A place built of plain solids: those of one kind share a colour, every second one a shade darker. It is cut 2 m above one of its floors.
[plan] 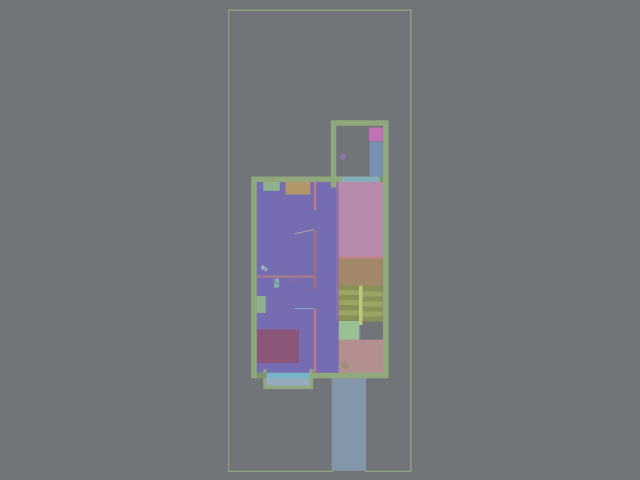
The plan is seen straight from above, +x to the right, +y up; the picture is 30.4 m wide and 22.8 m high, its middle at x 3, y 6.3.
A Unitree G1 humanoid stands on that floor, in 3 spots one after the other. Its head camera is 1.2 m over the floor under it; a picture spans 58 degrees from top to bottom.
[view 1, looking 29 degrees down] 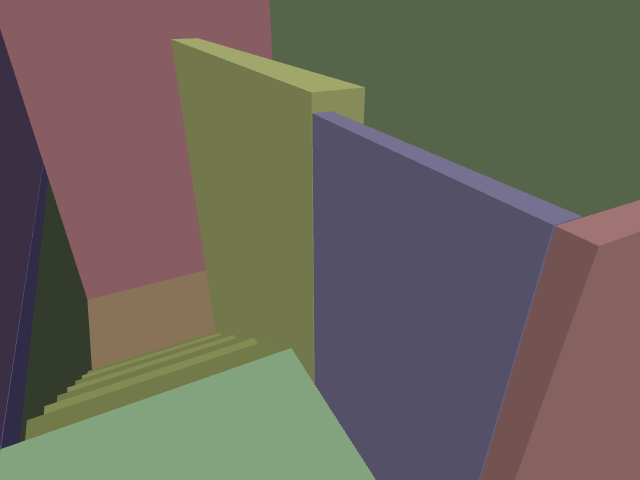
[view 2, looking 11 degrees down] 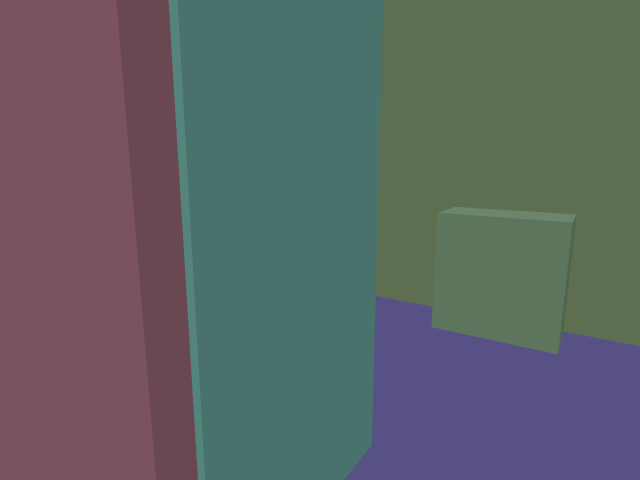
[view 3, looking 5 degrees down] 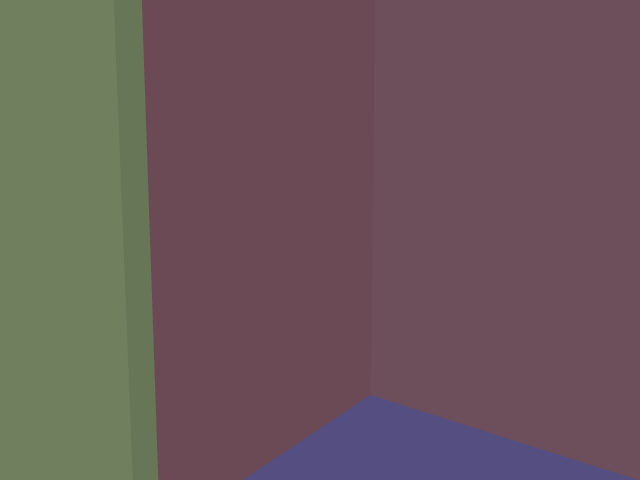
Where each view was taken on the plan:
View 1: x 4.37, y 1.26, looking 63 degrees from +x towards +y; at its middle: void_board_side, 1.23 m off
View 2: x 3.30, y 3.76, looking -147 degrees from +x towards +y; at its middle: door_leaf_bedroom_front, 1.32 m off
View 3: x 1.35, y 6.87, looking -52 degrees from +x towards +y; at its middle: corridor_wall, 2.22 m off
